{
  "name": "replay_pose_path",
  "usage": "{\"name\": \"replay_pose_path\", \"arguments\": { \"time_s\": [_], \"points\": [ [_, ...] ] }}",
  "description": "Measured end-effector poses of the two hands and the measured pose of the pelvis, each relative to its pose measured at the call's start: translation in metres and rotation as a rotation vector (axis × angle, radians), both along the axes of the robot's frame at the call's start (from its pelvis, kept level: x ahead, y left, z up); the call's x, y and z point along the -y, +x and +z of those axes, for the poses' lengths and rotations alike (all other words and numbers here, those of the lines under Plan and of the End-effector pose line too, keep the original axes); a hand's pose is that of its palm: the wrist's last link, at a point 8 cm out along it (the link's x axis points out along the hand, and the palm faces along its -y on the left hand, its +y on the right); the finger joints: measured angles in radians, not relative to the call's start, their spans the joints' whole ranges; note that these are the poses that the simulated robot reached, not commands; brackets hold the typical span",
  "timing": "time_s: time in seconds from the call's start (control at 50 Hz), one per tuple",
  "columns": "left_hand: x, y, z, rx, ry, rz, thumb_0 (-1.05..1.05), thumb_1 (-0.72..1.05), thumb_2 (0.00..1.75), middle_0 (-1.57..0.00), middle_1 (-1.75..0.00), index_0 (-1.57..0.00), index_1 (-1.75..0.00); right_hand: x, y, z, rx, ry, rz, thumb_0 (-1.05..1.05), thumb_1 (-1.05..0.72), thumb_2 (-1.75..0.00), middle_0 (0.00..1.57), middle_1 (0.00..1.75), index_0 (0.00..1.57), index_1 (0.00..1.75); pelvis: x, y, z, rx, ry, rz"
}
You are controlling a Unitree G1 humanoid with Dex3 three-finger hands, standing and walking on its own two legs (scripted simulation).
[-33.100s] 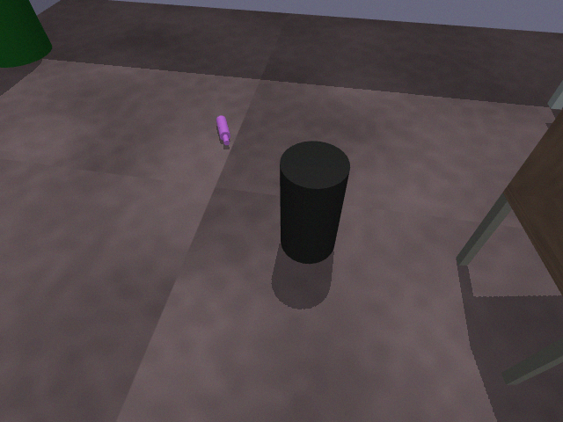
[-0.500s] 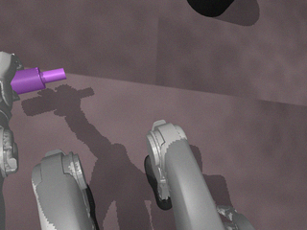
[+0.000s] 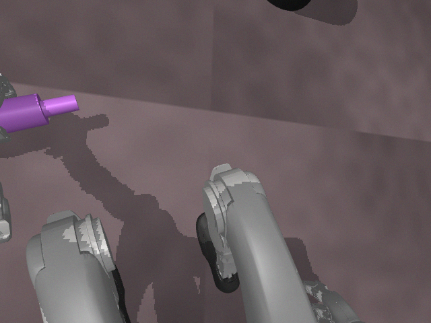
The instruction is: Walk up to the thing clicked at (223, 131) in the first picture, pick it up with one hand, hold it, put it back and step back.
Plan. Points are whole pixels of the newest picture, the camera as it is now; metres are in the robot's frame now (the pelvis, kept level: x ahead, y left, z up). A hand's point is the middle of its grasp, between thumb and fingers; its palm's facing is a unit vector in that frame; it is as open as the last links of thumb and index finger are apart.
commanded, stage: lower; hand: left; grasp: from above
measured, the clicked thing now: (12, 115) +0.51 +0.24 -0.22
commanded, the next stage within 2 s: rest in 0.04 s
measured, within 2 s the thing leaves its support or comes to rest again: rests again in 1.28 s
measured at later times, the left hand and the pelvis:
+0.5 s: hand (3, 118) +0.51 +0.25 -0.22, palm faces -0.45 -0.09 -0.89, open 8.6 cm; pelvis +0.00 +0.00 -0.01, yaw -2 degrees
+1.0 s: hand (6, 121) +0.51 +0.26 -0.24, palm faces -0.44 -0.10 -0.89, open 8.6 cm; pelvis +0.00 +0.01 -0.02, yaw -5 degrees
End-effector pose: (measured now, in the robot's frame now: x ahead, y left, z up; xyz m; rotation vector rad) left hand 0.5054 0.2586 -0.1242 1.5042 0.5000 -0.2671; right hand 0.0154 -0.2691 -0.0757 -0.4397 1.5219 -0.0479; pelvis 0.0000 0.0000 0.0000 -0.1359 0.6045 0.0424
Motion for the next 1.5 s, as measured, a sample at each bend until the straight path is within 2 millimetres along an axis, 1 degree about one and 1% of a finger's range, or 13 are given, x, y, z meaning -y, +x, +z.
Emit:
{"name": "replay_pose_path", "arguments": {
  "time_s": [0.12,0.3,0.46,0.6,0.82,1.06,1.32,1.5],
  "points": [
    [0.001,0.003,-0.012,0.018,-0.002,-0.004,0.0,0.22,0.22,-0.87,-0.32,-0.89,-0.28,-0.003,-0.003,-0.001,-0.012,0.001,0.009,0.0,-0.91,-0.9,0.2,0.3,0.2,0.3,-0.001,0.001,-0.005,0.006,-0.008,-0.003],
    [0.003,0.01,-0.025,0.026,0.004,0.01,0.0,0.23,0.22,-0.86,-0.31,-0.88,-0.27,-0.011,-0.011,0.0,-0.031,0.021,0.016,0.0,-0.9,-0.9,0.2,0.3,0.2,0.3,-0.004,0.003,-0.009,0.007,-0.022,-0.01],
    [0.005,0.01,-0.038,0.017,-0.014,0.021,0.0,0.24,0.21,-0.86,-0.29,-0.88,-0.26,-0.014,-0.018,0.006,-0.044,0.028,0.032,0.0,-0.9,-0.9,0.2,0.3,0.2,0.3,-0.005,0.002,-0.01,0.02,-0.036,-0.017],
    [0.002,0.009,-0.047,0.019,-0.019,0.031,0.0,0.25,0.2,-0.86,-0.29,-0.88,-0.25,-0.012,-0.024,0.013,-0.054,0.014,0.048,-0.01,-0.9,-0.9,0.2,0.3,0.2,0.3,-0.005,0.0,-0.013,0.036,-0.044,-0.022],
    [0.0,0.007,-0.055,0.017,-0.015,0.022,0.0,0.25,0.19,-0.86,-0.29,-0.88,-0.25,-0.015,-0.031,0.019,-0.065,0.014,0.074,-0.01,-0.9,-0.9,0.2,0.3,0.2,0.3,-0.007,-0.002,-0.015,0.055,-0.06,-0.029],
    [0.002,0.008,-0.063,0.029,-0.025,0.019,0.0,0.26,0.18,-0.86,-0.29,-0.87,-0.26,-0.024,-0.032,0.022,-0.057,0.029,0.091,-0.01,-0.9,-0.9,0.2,0.3,0.2,0.3,-0.01,-0.003,-0.015,0.064,-0.075,-0.038],
    [0.001,0.009,-0.069,0.029,-0.023,0.045,0.0,0.25,0.18,-0.86,-0.29,-0.88,-0.26,-0.03,-0.026,0.026,-0.04,0.047,0.115,-0.01,-0.91,-0.9,0.2,0.3,0.2,0.3,-0.011,-0.002,-0.014,0.064,-0.086,-0.041],
    [-0.001,0.009,-0.076,0.013,-0.018,0.046,0.0,0.25,0.19,-0.86,-0.3,-0.88,-0.27,-0.031,-0.031,0.027,-0.057,0.057,0.126,-0.01,-0.91,-0.9,0.2,0.3,0.2,0.3,-0.012,-0.004,-0.014,0.076,-0.089,-0.043]
  ]
}}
